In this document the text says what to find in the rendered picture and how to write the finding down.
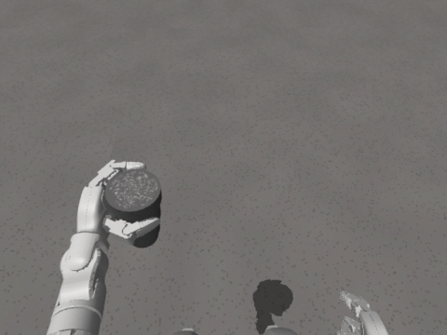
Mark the left robot hand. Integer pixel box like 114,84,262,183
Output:
77,160,161,245

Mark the left robot arm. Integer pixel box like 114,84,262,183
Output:
47,232,110,335

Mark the right robot hand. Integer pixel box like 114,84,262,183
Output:
337,291,390,335

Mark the cup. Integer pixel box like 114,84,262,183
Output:
105,169,162,248

